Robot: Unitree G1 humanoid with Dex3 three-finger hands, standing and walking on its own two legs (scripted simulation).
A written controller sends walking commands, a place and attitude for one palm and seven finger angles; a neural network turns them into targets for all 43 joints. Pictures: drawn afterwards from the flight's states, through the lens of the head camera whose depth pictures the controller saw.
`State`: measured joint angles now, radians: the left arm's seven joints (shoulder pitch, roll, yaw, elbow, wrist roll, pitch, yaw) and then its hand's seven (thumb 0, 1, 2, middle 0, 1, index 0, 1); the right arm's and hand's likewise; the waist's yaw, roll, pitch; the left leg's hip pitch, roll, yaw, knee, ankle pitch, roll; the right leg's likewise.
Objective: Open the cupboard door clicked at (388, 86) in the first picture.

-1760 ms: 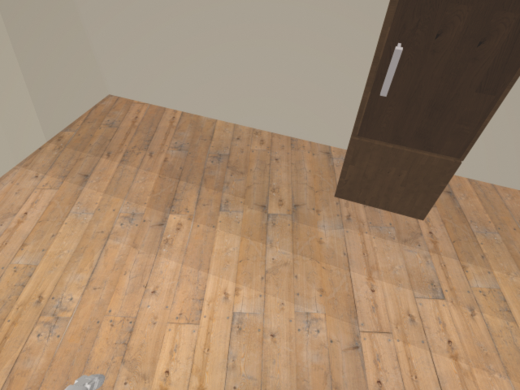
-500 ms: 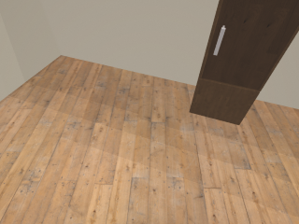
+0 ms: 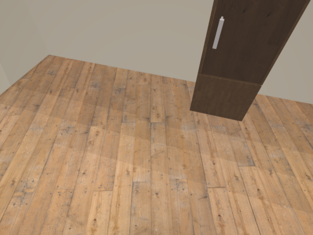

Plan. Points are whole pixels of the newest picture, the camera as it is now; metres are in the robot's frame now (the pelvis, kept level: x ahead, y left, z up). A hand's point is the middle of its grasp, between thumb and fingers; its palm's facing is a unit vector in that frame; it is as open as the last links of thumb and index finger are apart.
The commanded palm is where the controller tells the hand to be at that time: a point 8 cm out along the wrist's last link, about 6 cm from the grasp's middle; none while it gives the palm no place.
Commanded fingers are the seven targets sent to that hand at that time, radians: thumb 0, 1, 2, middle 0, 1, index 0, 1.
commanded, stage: walk to a spot facing it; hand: left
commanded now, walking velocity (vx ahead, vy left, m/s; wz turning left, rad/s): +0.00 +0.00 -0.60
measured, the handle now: (218, 32) +1.17 -0.27 -0.04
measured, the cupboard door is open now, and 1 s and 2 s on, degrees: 0 0 0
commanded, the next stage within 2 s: turn to face it in 1.70 s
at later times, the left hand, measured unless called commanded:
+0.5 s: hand out of the picture +0.06 +0.19 -0.16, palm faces -0.17 -0.96 -0.23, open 7.4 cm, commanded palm none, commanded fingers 0.00 0.90 0.90 -0.20 -0.30 -0.20 -0.30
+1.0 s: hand (156, 180) +0.33 +0.03 -0.18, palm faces -0.63 -0.76 -0.14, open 7.4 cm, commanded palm none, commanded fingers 0.00 0.90 0.90 -0.20 -0.30 -0.20 -0.30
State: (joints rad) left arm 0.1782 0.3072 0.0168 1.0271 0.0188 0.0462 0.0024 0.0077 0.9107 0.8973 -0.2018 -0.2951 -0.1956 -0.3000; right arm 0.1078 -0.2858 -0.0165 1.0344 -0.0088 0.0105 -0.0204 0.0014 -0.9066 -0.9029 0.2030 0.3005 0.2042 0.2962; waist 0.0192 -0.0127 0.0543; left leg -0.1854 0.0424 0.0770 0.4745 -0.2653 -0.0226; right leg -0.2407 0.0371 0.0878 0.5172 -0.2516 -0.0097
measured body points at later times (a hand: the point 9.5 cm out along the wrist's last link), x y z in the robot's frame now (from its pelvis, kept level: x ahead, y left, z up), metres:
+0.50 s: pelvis -0.01 +0.00 +0.00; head +0.02 -0.01 +0.45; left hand +0.07 +0.24 -0.14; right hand +0.03 -0.28 -0.13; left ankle -0.01 +0.14 -0.70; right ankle +0.00 -0.10 -0.74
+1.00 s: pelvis +0.11 -0.04 -0.02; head +0.17 -0.06 +0.43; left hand +0.36 +0.07 -0.17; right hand -0.11 -0.17 -0.14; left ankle +0.00 +0.14 -0.73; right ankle +0.14 -0.21 -0.72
